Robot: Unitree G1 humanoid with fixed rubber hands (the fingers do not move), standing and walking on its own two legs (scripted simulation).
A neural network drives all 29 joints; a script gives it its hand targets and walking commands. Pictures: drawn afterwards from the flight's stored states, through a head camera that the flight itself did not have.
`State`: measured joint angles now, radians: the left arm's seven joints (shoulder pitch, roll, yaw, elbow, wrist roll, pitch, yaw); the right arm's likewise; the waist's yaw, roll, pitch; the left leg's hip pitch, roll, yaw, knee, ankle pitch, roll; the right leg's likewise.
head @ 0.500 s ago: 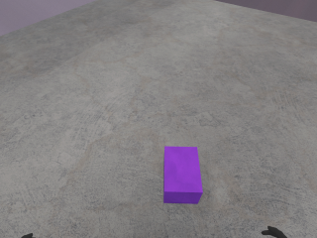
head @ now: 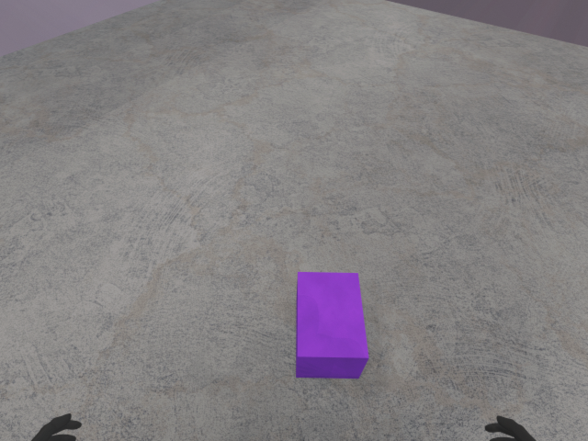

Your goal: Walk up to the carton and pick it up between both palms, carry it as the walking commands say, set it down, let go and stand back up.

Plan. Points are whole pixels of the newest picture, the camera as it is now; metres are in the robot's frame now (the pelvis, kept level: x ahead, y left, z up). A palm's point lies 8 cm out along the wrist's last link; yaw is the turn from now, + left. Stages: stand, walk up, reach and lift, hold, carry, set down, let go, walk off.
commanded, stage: walk up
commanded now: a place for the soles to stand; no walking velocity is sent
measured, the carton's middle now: (327, 324) +0.59 -0.13 -0.65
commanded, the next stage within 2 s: none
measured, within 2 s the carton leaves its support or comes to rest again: neither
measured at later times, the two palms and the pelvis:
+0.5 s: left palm out of the picture +0.12 +0.32 -0.05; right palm out of the picture +0.10 -0.32 -0.07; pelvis +0.00 +0.00 +0.00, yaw -2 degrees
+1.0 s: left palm out of the picture +0.13 +0.32 -0.05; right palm out of the picture +0.10 -0.32 -0.07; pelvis +0.00 +0.00 +0.00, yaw -2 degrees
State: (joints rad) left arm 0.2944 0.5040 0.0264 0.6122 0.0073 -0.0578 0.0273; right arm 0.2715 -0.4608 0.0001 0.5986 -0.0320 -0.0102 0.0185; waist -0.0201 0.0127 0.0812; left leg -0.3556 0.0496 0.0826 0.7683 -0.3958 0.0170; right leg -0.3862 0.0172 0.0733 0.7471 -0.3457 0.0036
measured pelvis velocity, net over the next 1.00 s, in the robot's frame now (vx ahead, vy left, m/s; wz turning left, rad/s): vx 0.00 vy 0.00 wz -0.04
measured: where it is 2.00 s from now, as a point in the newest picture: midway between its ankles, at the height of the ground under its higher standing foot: outside the picture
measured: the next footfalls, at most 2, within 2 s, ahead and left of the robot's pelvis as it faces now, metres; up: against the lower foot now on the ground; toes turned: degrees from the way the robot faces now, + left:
none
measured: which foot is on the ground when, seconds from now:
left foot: down 0.00-1.00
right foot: down 0.00-1.00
